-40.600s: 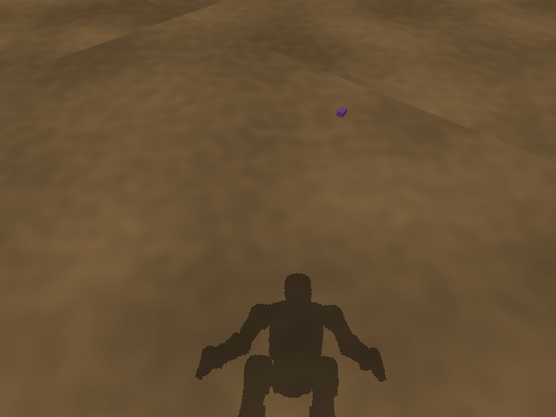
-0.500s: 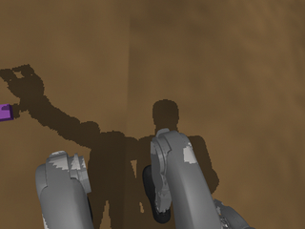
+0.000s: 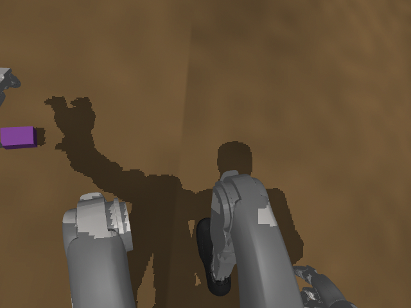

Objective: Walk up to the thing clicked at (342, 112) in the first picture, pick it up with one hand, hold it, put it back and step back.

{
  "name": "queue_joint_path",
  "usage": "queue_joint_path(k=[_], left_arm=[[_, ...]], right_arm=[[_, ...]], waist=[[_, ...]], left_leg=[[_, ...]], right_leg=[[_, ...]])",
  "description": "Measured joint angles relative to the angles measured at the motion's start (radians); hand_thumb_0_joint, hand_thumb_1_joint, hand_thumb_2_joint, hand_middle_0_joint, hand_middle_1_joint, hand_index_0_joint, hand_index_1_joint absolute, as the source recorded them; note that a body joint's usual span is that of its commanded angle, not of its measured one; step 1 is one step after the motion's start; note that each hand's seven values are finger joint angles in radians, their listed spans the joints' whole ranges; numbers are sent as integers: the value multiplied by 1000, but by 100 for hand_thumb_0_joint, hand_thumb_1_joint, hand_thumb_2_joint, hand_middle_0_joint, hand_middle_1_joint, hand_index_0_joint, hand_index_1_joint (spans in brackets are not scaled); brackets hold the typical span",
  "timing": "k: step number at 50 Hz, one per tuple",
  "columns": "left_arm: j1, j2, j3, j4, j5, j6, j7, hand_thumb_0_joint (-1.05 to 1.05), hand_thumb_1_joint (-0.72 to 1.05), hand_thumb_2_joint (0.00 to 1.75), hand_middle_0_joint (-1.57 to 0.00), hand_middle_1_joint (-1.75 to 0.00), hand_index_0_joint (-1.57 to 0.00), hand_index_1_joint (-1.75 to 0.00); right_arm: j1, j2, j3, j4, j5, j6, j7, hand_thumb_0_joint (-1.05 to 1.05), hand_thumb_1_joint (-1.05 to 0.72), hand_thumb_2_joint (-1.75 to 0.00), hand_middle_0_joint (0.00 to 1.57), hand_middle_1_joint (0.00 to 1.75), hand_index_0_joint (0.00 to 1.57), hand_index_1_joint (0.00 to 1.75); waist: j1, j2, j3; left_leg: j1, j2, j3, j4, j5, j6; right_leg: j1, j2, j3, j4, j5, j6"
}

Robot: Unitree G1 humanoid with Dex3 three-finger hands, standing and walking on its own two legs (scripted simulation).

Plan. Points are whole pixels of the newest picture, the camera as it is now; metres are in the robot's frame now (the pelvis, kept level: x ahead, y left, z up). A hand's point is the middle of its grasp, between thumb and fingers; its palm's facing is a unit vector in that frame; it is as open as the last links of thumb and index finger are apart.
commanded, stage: home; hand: left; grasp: from above
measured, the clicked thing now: (19, 137) +0.48 +0.34 -0.30
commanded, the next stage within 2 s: none
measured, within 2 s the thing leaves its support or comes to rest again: neither
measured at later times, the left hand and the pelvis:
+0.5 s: hand out of the picture +0.44 +0.36 -0.08, palm faces -0.34 -0.38 -0.86, open 10.7 cm; pelvis +0.01 +0.00 +0.04, yaw +2 degrees
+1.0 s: hand out of the picture +0.28 +0.26 +0.14, palm faces +0.04 -0.91 -0.42, open 7.4 cm; pelvis +0.02 -0.01 +0.24, yaw +7 degrees
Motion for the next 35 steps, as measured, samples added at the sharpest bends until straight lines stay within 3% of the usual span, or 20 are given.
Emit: queue_joint_path(k=[4, 8, 11, 16, 20, 23, 26, 31, 35], left_arm=[[-88, -13, -25, 133, 42, 100, 91, 0, -20, 75, -35, -73, -35, -72], [-149, 3, -27, 227, 34, 192, 100, 0, -18, 74, -35, -70, -36, -70], [-164, 22, -14, 235, -9, 240, 56, 0, -19, 75, -32, -66, -32, -67], [-99, 31, 39, 113, -122, 273, -81, 0, -14, 79, -28, -60, -26, -62], [44, -13, 95, -95, -250, 288, -211, 0, 0, 82, -25, -55, -24, -57], [189, -85, 116, -342, -391, 307, -303, 0, 15, 80, -24, -48, -22, -49], [331, -143, 111, -543, -538, 330, -365, 0, 33, 80, -22, -41, -21, -42], [500, -227, 84, -742, -726, 401, -409, 1, 60, 83, -21, -34, -21, -34], [604, -287, 42, -812, -844, 458, -407, 1, 74, 86, -21, -32, -21, -32]], right_arm=[[-12, 31, 6, 2, -1, -30, 3, 0, -90, -89, 20, 30, 21, 30], [-7, 47, 25, 0, 6, -63, 4, 0, -89, -89, 20, 30, 21, 30], [12, 50, 30, -5, 16, -80, 6, 0, -89, -89, 20, 30, 21, 30], [65, 47, 20, -14, 35, -80, 16, 0, -89, -89, 20, 30, 21, 30], [114, 39, -10, -24, 54, -52, 19, 0, -89, -89, 20, 30, 21, 30], [143, 35, -47, -27, 78, -25, 11, 0, -89, -89, 20, 30, 21, 30], [138, 27, -78, -29, 101, -4, -5, 0, -90, -89, 20, 30, 21, 30], [88, 15, -129, -52, 140, 12, -36, 1, -90, -89, 20, 30, 21, 30], [26, 15, -146, -77, 163, -8, -57, 1, -90, -89, 20, 30, 21, 30]], waist=[[-25, 11, -29], [-51, 39, -36], [-61, 57, -19], [-48, 77, 8], [-6, 91, 4], [40, 94, -26], [77, 92, -63], [128, 85, -134], [152, 81, -167]], left_leg=[[-28, 5, 10, -6, 12, 5], [-48, 11, 19, -14, 14, 13], [-50, 13, 26, -17, 9, 17], [-32, 13, 26, -28, -11, 15], [-2, 8, 25, -56, -26, 8], [36, 5, 33, -101, -33, 5], [95, 7, 44, -164, -35, 6], [210, 14, 57, -287, -25, 6], [332, 21, 69, -393, -14, 4]], right_leg=[[-33, 3, 8, -2, 11, -7], [-57, 8, 16, -9, 17, 1], [-60, 9, 23, -10, 13, 15], [-43, 6, 24, -21, -4, 33], [-11, -4, 21, -47, -22, 32], [25, -13, 24, -84, -34, 30], [77, -19, 28, -140, -36, 25], [183, -24, 31, -255, -24, 17], [295, -25, 35, -355, -10, 14]])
